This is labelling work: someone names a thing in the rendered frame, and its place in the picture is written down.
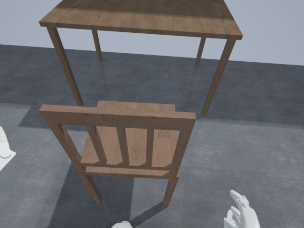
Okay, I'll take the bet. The right robot hand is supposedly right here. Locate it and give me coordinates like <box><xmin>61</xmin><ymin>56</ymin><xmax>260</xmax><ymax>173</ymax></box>
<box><xmin>224</xmin><ymin>190</ymin><xmax>260</xmax><ymax>228</ymax></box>

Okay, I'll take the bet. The table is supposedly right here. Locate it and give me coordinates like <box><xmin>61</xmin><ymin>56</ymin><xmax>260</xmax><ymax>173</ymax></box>
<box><xmin>39</xmin><ymin>0</ymin><xmax>243</xmax><ymax>115</ymax></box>

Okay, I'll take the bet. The chair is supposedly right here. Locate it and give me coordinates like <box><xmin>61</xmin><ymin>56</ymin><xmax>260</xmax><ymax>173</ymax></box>
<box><xmin>39</xmin><ymin>101</ymin><xmax>196</xmax><ymax>207</ymax></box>

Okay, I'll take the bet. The left robot hand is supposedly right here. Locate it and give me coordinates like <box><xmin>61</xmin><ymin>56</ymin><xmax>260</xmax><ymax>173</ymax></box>
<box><xmin>0</xmin><ymin>126</ymin><xmax>16</xmax><ymax>172</ymax></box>

